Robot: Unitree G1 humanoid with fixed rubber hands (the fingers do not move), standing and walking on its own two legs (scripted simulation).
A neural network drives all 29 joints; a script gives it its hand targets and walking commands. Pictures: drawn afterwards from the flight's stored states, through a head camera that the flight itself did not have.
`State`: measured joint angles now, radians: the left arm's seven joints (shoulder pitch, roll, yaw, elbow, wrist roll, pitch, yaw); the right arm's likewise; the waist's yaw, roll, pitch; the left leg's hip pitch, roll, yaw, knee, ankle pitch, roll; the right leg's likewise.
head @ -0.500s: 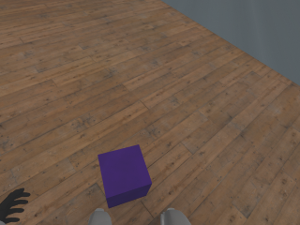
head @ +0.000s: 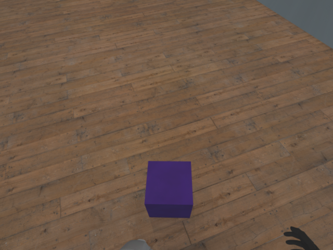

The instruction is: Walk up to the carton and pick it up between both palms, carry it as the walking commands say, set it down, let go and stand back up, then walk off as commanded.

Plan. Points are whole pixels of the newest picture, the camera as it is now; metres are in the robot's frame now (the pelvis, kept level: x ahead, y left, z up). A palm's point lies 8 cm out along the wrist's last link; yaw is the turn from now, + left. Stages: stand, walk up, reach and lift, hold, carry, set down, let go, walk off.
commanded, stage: walk up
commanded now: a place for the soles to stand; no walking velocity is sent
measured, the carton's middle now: (169, 190) +0.49 +0.05 -0.63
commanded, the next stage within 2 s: stand in 1.36 s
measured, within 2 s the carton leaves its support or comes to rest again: neither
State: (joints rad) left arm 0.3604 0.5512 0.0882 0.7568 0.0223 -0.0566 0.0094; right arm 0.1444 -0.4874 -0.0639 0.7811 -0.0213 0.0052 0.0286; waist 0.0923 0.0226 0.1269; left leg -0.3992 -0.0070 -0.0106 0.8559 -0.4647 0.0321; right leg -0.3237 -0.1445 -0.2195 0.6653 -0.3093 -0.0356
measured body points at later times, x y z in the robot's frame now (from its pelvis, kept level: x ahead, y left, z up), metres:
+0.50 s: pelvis +0.02 +0.01 -0.01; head +0.03 +0.01 +0.44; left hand +0.08 +0.36 -0.10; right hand +0.14 -0.32 -0.11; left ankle +0.02 +0.14 -0.73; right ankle +0.08 -0.11 -0.72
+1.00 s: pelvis +0.05 +0.02 +0.02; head +0.06 +0.02 +0.47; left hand +0.15 +0.35 -0.09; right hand +0.22 -0.29 -0.09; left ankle +0.02 +0.14 -0.73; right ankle +0.08 -0.11 -0.73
